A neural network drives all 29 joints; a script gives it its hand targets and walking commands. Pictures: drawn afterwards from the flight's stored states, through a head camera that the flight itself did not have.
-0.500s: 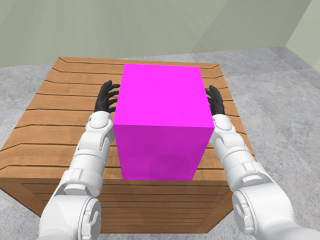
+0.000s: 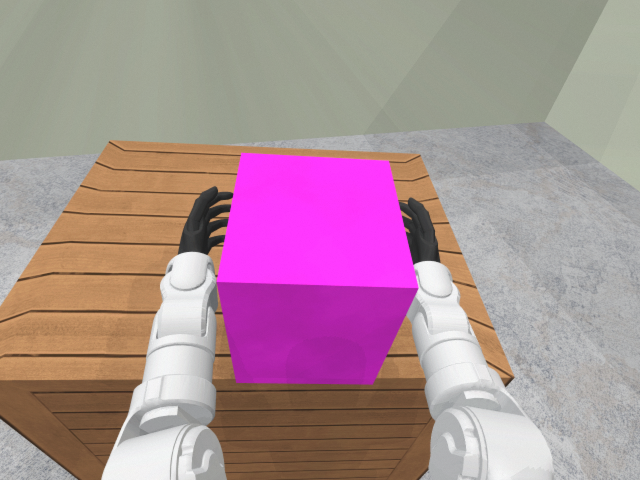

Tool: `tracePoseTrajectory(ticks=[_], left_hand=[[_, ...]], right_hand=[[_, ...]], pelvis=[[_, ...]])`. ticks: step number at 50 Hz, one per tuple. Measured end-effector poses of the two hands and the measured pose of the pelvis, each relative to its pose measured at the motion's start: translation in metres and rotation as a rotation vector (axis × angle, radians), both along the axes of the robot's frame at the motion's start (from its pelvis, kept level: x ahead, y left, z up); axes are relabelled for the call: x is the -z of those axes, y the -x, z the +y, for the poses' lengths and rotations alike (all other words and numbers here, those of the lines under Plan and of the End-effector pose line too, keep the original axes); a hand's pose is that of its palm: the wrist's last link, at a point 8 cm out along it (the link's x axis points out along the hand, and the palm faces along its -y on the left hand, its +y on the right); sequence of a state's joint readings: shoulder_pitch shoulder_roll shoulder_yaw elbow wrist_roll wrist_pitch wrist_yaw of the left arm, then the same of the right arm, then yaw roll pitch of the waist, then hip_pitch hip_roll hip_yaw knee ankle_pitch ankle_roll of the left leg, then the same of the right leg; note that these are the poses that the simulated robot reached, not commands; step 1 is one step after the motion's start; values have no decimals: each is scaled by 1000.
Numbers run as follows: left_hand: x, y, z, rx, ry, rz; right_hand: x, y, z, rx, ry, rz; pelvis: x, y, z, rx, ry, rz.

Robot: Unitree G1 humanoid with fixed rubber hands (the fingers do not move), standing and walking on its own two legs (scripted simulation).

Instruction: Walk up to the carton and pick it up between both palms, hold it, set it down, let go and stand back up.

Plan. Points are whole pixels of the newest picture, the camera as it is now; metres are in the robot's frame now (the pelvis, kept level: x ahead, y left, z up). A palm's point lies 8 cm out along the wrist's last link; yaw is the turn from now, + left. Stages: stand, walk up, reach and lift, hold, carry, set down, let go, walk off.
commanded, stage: reach and lift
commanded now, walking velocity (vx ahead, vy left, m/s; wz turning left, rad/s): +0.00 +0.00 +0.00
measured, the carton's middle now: (310, 274) +0.39 -0.01 +0.06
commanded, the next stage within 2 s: none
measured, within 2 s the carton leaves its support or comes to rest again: leaves its support in 0.58 s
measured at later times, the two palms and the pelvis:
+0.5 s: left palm (197, 249) +0.38 +0.14 +0.11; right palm (420, 261) +0.38 -0.15 +0.10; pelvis +0.00 +0.00 +0.00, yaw +0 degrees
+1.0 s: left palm (195, 239) +0.37 +0.14 +0.15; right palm (431, 261) +0.35 -0.15 +0.12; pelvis -0.02 +0.00 +0.00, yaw +0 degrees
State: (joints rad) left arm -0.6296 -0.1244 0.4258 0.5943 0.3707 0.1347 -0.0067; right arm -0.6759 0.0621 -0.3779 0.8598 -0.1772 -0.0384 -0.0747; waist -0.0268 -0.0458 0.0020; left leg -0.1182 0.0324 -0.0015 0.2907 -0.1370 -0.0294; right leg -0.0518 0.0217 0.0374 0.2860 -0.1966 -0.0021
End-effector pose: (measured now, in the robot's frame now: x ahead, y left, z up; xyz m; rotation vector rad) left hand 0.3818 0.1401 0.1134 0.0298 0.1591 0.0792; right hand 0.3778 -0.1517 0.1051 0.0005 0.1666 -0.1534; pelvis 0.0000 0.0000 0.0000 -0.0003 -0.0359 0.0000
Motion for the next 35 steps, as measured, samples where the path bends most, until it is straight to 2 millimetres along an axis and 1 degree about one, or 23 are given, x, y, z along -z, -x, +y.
tracePoseTrajectory(ticks=[4, 10, 23, 29, 35], left_hand=[[0, 3, 0, 3, 5, -1], [1, 2, 0, 3, 6, 7], [3, -2, 0, 7, -2, 28], [0, 2, 0, 7, -9, 7], [-4, 10, -1, 5, -7, -13]], right_hand=[[0, 3, 1, 3, 5, -14], [1, 2, 0, 1, 18, -15], [5, 0, 1, 3, 15, -29], [4, 4, 1, 5, 29, -59], [1, 12, 0, 6, 45, -81]], pelvis=[[0, 1, -1, 1, -2, -24], [0, 2, -3, 0, -3, -24], [-1, -4, -2, -4, -3, -13], [-1, -4, -3, -5, 1, -9], [-1, 3, -5, -10, 2, -21]])
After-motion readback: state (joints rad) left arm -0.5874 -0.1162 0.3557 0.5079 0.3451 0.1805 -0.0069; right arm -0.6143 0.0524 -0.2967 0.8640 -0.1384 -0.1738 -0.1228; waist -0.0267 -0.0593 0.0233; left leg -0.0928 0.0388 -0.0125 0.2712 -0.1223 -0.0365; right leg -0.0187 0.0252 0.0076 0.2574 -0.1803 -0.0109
